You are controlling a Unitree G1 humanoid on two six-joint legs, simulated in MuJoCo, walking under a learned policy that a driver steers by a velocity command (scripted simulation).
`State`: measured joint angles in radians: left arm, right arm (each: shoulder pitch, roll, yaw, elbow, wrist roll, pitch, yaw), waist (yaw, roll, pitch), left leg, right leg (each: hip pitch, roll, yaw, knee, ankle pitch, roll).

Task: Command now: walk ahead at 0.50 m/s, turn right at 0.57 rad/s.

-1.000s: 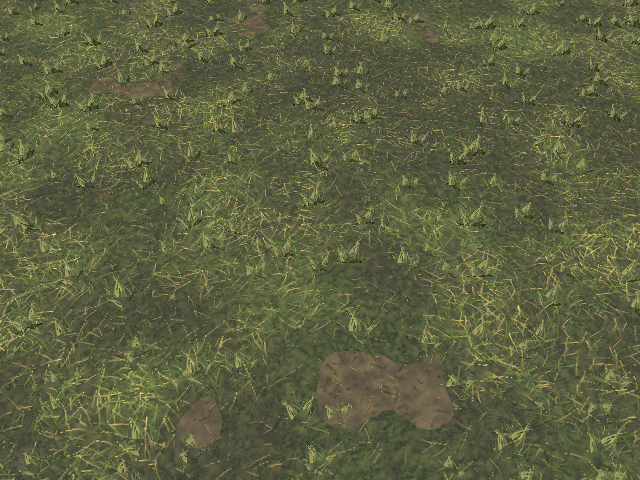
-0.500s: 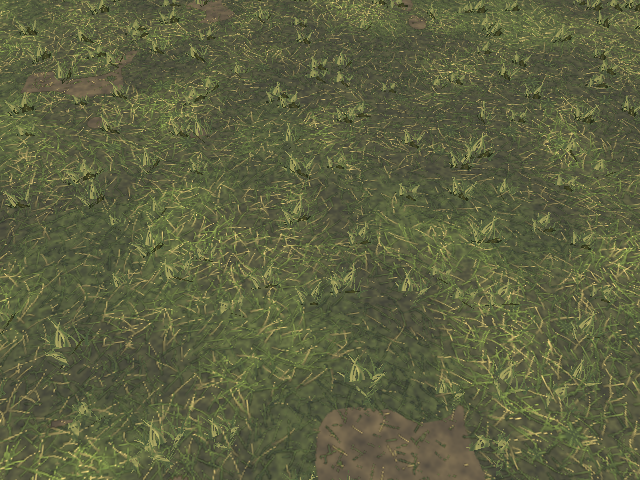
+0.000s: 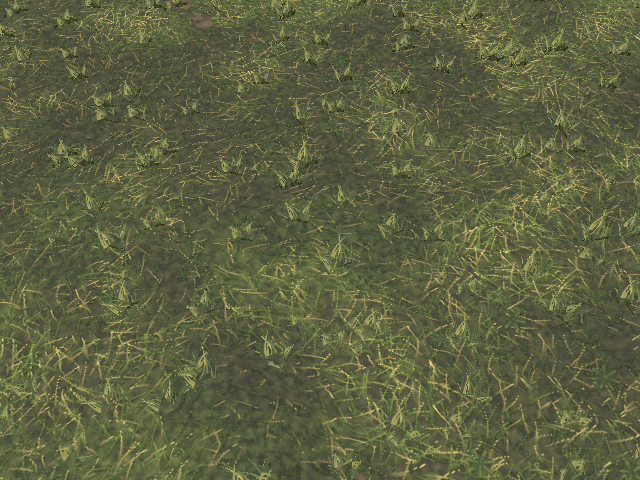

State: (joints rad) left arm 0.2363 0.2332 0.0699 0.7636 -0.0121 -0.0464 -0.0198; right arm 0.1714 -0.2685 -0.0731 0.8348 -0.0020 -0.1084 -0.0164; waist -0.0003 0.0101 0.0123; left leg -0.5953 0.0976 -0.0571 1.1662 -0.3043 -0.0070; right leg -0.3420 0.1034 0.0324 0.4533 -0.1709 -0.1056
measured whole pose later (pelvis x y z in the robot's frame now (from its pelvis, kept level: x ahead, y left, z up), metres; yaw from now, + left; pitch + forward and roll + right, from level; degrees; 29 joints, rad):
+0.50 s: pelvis +0.29 +0.04 +0.00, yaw -8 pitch +2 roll +1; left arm 0.26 0.26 0.07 0.77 -0.01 -0.07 0.00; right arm 0.24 -0.23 -0.06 0.79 0.00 -0.10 0.02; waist -0.02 -0.04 0.00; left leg -0.26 -0.07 0.02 0.39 -0.17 0.07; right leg -0.54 -0.04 0.06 1.13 -0.32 -0.04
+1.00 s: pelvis +0.55 -0.05 +0.00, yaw -8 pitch +2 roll +0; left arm 0.19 0.25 0.05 0.75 0.00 -0.08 -0.03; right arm 0.29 -0.29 -0.06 0.83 0.02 -0.08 0.00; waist -0.01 0.03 0.02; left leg -0.48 0.06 -0.03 1.14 -0.36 0.02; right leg -0.32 0.04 -0.04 0.43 -0.15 -0.06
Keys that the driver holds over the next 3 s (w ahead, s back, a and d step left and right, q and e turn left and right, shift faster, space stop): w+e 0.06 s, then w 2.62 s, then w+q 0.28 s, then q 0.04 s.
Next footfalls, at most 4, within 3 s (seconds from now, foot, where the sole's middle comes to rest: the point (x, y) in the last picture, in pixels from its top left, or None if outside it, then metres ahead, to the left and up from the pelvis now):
0.32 left None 0.36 0.12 -0.78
0.84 right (414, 399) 0.62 -0.15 -0.78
1.38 left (318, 282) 0.93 0.05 -0.78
1.92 right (420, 203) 1.18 -0.22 -0.78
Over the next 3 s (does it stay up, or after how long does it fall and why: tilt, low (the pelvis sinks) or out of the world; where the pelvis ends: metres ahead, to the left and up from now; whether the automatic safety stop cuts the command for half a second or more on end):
stays up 1.61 -0.16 -0.01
